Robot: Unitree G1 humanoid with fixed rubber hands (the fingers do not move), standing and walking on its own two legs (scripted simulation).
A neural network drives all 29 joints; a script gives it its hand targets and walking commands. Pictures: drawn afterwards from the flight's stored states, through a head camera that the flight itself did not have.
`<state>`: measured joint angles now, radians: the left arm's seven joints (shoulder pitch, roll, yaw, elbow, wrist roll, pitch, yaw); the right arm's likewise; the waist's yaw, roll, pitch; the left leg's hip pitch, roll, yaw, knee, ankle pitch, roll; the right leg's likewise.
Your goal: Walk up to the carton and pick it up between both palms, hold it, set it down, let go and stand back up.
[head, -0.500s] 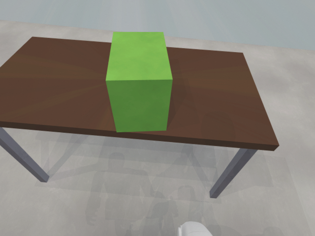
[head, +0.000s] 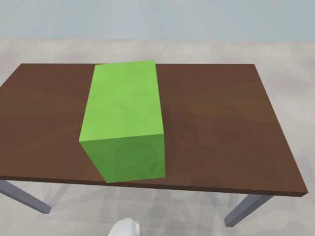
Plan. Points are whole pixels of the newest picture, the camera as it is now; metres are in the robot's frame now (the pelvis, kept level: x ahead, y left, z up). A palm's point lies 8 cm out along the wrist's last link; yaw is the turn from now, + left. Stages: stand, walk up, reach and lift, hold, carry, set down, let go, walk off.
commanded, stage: walk up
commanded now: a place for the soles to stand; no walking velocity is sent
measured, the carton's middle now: (130, 121) +0.42 +0.09 +0.03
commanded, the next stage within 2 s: none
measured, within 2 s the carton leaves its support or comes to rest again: neither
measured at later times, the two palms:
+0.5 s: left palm out of the picture +0.12 +0.29 -0.14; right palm (238, 225) +0.17 -0.21 -0.14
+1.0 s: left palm out of the picture +0.14 +0.29 -0.14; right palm out of the picture +0.11 -0.23 -0.14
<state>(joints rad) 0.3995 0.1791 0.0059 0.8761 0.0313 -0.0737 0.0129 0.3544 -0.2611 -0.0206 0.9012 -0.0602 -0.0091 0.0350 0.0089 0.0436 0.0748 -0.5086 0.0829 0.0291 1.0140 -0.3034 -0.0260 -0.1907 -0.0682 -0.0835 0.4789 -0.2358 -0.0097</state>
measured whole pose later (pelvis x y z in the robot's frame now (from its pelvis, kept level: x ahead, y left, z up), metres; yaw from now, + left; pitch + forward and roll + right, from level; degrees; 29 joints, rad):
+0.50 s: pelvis +0.08 +0.03 -0.01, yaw +0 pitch -3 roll +0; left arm 0.24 0.23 0.00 0.95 0.01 0.02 0.01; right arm 0.17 -0.24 0.01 0.91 -0.01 0.02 -0.02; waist 0.00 0.03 0.08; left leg -0.33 0.07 0.05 0.57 -0.19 -0.01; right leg -0.24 -0.01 -0.06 0.61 -0.31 -0.01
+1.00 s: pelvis +0.08 +0.03 -0.01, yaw +0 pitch -3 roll -1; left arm 0.19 0.27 -0.01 1.01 0.01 0.04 0.00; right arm 0.26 -0.26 0.03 0.97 -0.02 0.00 -0.02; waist -0.02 0.01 0.06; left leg -0.30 0.09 0.05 0.52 -0.17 -0.03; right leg -0.20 0.00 -0.06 0.53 -0.28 -0.02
